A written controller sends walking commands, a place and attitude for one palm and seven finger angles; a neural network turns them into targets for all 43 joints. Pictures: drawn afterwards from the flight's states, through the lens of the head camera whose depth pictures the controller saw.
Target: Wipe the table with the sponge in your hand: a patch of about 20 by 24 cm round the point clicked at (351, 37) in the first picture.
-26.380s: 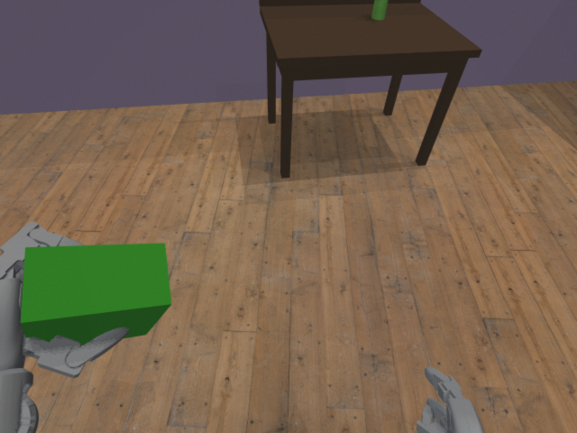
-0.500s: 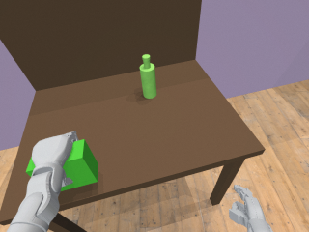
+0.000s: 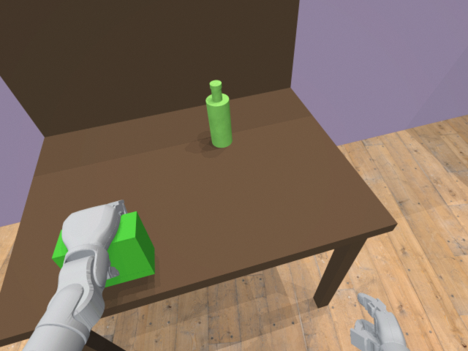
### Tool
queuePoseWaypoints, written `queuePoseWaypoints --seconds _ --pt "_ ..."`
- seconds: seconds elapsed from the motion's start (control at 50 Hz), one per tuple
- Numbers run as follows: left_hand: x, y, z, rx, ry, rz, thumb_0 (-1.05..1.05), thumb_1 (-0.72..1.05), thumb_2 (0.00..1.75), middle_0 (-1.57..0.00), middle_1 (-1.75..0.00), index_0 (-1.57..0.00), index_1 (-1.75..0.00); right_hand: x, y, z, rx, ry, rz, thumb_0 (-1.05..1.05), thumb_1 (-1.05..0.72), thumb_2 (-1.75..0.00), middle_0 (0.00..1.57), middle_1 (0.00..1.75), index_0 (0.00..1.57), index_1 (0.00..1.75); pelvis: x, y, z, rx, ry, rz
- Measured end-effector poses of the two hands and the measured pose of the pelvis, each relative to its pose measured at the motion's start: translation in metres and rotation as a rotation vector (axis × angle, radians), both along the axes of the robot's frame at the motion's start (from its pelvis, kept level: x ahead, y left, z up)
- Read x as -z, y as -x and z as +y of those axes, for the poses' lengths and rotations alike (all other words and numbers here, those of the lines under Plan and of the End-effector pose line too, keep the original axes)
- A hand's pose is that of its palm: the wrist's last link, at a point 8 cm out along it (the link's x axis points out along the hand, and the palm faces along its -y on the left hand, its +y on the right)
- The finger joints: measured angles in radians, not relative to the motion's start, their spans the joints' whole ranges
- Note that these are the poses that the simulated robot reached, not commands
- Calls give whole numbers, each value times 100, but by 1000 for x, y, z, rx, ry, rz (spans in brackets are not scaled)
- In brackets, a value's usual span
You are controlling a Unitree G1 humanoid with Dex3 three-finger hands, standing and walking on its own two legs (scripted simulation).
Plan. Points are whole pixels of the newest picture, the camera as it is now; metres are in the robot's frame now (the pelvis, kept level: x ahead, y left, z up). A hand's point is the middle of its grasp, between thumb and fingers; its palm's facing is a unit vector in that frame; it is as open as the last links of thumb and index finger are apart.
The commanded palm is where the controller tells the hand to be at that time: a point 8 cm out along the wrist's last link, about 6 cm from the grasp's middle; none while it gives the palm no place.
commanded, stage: move the sponge above the wiping area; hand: left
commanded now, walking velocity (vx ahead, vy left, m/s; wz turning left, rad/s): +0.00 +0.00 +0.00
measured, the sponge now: (113, 258) +0.27 +0.28 -0.02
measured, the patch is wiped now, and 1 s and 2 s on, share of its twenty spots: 0.00 0.00 0.00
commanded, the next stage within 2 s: lower the sponge onto the table in 0.82 s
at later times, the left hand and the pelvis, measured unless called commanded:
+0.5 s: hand (120, 236) +0.30 +0.27 +0.01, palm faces -0.11 -0.07 -0.99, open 10.6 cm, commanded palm +0.28 +0.27 +0.08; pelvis +0.01 -0.01 +0.00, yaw +0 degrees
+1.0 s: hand (115, 239) +0.29 +0.27 +0.01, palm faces -0.09 -0.07 -0.99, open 10.6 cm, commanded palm +0.27 +0.27 +0.08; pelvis +0.01 -0.01 +0.00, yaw +0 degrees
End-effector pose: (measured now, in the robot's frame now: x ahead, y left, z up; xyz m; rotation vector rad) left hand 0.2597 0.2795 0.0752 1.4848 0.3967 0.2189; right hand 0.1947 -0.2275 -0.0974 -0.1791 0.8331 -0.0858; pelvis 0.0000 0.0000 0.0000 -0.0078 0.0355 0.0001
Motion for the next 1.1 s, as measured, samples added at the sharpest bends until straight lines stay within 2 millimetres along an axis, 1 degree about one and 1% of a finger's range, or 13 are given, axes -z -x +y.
queuePoseWaypoints --seconds 0.12,0.22,0.38,0.56,0.7,0.92,1.1 --pt "3 -10 -10 28 -5 -8 -1 -53 103 -66 -134 -68 -133 3 3 -4 13 -4 9 1 -90 -90 20 30 20 30 1 0 -1 -1 -1 10" --pt "6 -17 -15 19 -9 -10 -1 -53 103 -66 -134 -68 -133 5 7 -6 26 -15 23 1 -90 -90 20 30 20 30 1 -1 -4 6 -4 19" --pt "14 -24 -10 -17 -13 30 -1 -53 103 -66 -134 -68 -133 7 13 -16 46 -9 46 1 -90 -90 20 30 20 30 2 -3 -9 7 -4 28" --pt "12 -22 -14 6 -12 3 -1 -53 103 -66 -134 -68 -133 9 15 -25 63 0 55 1 -90 -90 20 30 20 30 2 -6 -10 8 -4 30" --pt "9 -21 -10 -13 -10 -1 -1 -53 103 -66 -134 -68 -133 6 10 -23 60 -8 41 1 -90 -90 20 30 20 30 1 -8 -10 10 -5 26" --pt "9 -14 -9 -8 -5 8 -1 -53 103 -66 -134 -68 -133 0 -5 -12 27 -14 5 1 -90 -90 20 30 20 30 1 -7 -8 3 -3 19" --pt "7 -12 -6 -14 -6 -6 -1 -53 103 -66 -133 -68 -133 -1 -6 -5 18 -20 0 1 -90 -90 20 30 20 30 1 -6 -5 3 -1 15"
